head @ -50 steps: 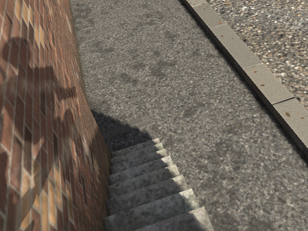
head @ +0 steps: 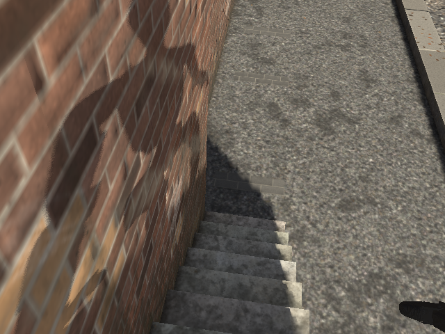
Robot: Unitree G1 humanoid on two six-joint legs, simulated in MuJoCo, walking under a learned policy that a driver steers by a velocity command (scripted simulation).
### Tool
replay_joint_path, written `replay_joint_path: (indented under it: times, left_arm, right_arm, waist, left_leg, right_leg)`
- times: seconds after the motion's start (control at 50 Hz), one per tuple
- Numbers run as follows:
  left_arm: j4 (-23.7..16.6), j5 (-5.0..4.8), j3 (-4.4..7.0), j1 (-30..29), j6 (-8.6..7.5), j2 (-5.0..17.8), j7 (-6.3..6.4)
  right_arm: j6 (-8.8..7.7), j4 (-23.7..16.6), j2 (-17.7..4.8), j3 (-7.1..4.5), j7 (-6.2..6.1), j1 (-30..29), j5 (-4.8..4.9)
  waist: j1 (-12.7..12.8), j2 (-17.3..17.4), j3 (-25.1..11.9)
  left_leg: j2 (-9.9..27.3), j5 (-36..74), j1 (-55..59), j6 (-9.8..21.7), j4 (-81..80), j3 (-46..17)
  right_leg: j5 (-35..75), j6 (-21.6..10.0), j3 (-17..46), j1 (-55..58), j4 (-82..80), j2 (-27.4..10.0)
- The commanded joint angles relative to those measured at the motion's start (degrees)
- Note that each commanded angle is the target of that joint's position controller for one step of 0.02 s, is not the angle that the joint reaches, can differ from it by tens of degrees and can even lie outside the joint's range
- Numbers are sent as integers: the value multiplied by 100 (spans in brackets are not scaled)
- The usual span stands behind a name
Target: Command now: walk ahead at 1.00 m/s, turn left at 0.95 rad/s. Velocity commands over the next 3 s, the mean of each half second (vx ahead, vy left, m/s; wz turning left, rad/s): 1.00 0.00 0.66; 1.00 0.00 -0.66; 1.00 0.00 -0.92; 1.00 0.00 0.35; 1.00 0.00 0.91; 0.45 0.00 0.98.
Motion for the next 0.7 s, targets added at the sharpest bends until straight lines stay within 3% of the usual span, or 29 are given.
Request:
replay_joint_path:
  times: [0.02,0.04,0.06,0.08,0.1,0.12,0.14,0.16,0.18,0.2,0.22,0.24,0.26,0.28,0.3,0.32,0.36,0.38,0.44,0.46,0.48,0.5,0.52,0.54,0.56,0.6,0.66,0.68,0.7]
  left_arm:
    - [-67,154,94,-534,-70,441,-104]
    - [177,284,150,-161,6,674,5]
    - [340,444,256,-90,166,847,81]
    - [38,440,348,-974,287,964,121]
    - [-234,451,159,-1156,318,259,33]
    - [-549,535,56,-949,379,-125,-7]
    - [-625,568,-27,-626,448,-186,-10]
    - [-766,436,-156,-68,414,-630,-65]
    - [-764,445,-69,-1037,431,-97,8]
    - [-832,293,17,-1393,451,182,73]
    - [-947,43,11,-2128,492,231,84]
    - [-937,-13,21,-2202,553,330,90]
    - [-696,49,-11,-1982,615,198,126]
    - [-697,45,56,-1864,580,347,115]
    - [-908,22,-9,-2150,624,59,49]
    - [-899,131,-74,-2162,629,-109,19]
    - [-929,71,-126,-2315,531,-244,-46]
    - [-891,114,-89,-2368,463,-163,-97]
    - [-809,204,97,-2338,400,268,-245]
    - [-832,228,133,-2533,330,329,-292]
    - [-637,192,175,-2358,295,306,-333]
    - [-624,269,178,-2272,267,280,-365]
    - [-574,245,226,-2298,272,332,-410]
    - [-564,211,164,-2279,283,153,-406]
    - [-645,157,226,-2510,245,292,-359]
    - [-636,109,234,-2626,220,391,-301]
    - [-357,-66,225,-2144,223,411,-338]
    - [-235,-100,223,-2062,270,370,-426]
    - [-52,5,182,-1611,244,271,-489]
  right_arm:
    - [178,937,-283,-57,-54,2094,-32]
    - [168,937,-462,-97,-78,2191,-125]
    - [135,1268,-610,-235,-142,2730,-209]
    - [-3,1671,-1036,-345,-269,3947,-374]
    - [-110,1684,-1248,-287,-219,3658,-315]
    - [-208,1657,-1139,-240,-158,3657,-65]
    - [-365,1604,-940,-130,-128,3402,218]
    - [-373,1729,-1665,-339,-292,3412,304]
    - [-450,1547,-1287,-309,-390,2864,307]
    - [-495,1606,-1231,-242,-471,2737,76]
    - [-452,1630,-863,-81,-643,2809,-67]
    - [-426,1574,-716,28,-743,2622,18]
    - [-431,1683,-677,-19,-741,2407,38]
    - [-493,1914,-284,46,-790,2468,200]
    - [-581,1780,-248,74,-831,2341,299]
    - [-653,1879,-110,111,-810,2334,341]
    - [-686,1606,68,192,-830,2126,393]
    - [-677,1496,36,156,-834,1979,434]
    - [-656,1579,-58,113,-884,2174,359]
    - [-654,1637,-75,74,-931,2365,302]
    - [-637,1789,-128,11,-1007,2676,267]
    - [-627,1933,-170,-45,-1073,3004,212]
    - [-656,2011,-283,-101,-1100,3145,84]
    - [-645,1875,-208,-82,-998,2900,-10]
    - [-811,2087,-324,-165,-990,3261,-62]
    - [-991,2152,-168,-166,-1044,3226,-176]
    - [-1154,2130,80,-100,-997,2567,-283]
    - [-1181,2050,192,-70,-974,2510,-311]
    - [-1144,2194,265,-73,-1030,2741,-289]
  waist:
    - [-747,-357,617]
    - [-779,-663,756]
    - [-946,-879,408]
    - [-1643,-649,-49]
    - [-1346,844,497]
    - [-780,1214,878]
    - [-382,1034,512]
    - [-95,1403,69]
    - [-225,41,385]
    - [-294,409,703]
    - [-481,-219,1062]
    - [-499,-123,1165]
    - [-351,521,1049]
    - [-423,472,846]
    - [-291,449,904]
    - [-298,479,595]
    - [-322,584,421]
    - [-350,581,292]
    - [-491,968,309]
    - [-639,764,377]
    - [-582,99,473]
    - [-786,185,683]
    - [-886,346,765]
    - [-777,9,705]
    - [-1105,622,646]
    - [-1201,939,594]
    - [-826,442,583]
    - [-781,-276,817]
    - [-745,-434,947]
  left_leg:
    - [-119,-100,2201,149,-758,985]
    - [150,-1492,2242,326,-2080,710]
    - [140,-3044,3366,448,-2096,455]
    - [176,-2482,4486,613,-2027,77]
    - [139,-2211,4755,689,-1324,56]
    - [32,-2038,4640,325,-686,-780]
    - [429,-2914,4414,473,-1437,-2153]
    - [1434,-5082,4268,1281,-3056,-4977]
    - [1502,-7608,3173,1193,-3503,-5253]
    - [1691,-7524,2822,1391,-3500,-5838]
    - [1562,-6514,2205,1429,-3270,-5122]
    - [1228,-5391,2086,1364,-3139,-4339]
    - [923,-4090,1639,1096,-2916,-3587]
    - [480,-3295,1872,734,-1923,-2710]
    - [431,-2471,1734,475,-1347,-2407]
    - [221,-1867,1882,215,-993,-2053]
    - [-245,-1059,1103,-254,-905,-1287]
    - [-218,-1485,1026,-416,-812,-1167]
    - [-4,-2229,1857,-392,-213,-885]
    - [144,-2389,2227,-330,-101,-774]
    - [665,-2165,2658,-509,99,-1063]
    - [782,-2267,2870,-543,226,-1019]
    - [930,-2148,3391,-524,402,-989]
    - [935,-1868,3171,-415,574,-710]
    - [936,-2494,3969,-584,801,-717]
    - [1208,-3026,4526,-367,1031,-720]
    - [1441,-3569,3517,-261,1680,10]
    - [1084,-4823,3354,-402,1796,707]
    - [917,-5753,2902,-484,2234,1254]
  right_leg:
    - [2235,-569,-415,-1297,-310,-315]
    - [3232,-742,-109,-434,-153,-370]
    - [4405,-881,93,-506,891,-543]
    - [5575,-666,42,-909,3184,-327]
    - [586,-691,-136,-2878,5331,739]
    - [546,-707,133,-4514,5136,829]
    - [997,-581,468,-4563,4634,705]
    - [866,-334,677,-4753,4922,778]
    - [2605,-288,1303,-4245,3162,403]
    - [2619,-264,1454,-4162,2563,454]
    - [3311,-4,1604,-3825,1357,345]
    - [3549,141,1632,-3270,348,316]
    - [4086,87,1370,-2379,359,381]
    - [5899,-29,1691,-2320,-210,290]
    - [6480,-109,1428,-2635,-384,377]
    - [6908,-171,1398,-2483,-756,379]
    - [7527,-345,936,-1191,-1285,691]
    - [7894,-420,946,-949,-1415,664]
    - [7784,-570,1213,-1756,-1606,608]
    - [7668,-590,1263,-2148,-1764,629]
    - [7435,-625,1632,-2674,-1689,562]
    - [7135,-649,1939,-3039,-1660,680]
    - [6913,-731,2240,-3626,-1637,764]
    - [6701,-772,1706,-3221,-2045,873]
    - [6992,-849,1964,-4024,-1858,663]
    - [7300,-965,2102,-4549,-2330,192]
    - [7389,-1214,1414,-3134,-3144,-107]
    - [7903,-1155,1021,-2904,-4311,-28]
    - [8826,-1127,824,-1917,-4919,9]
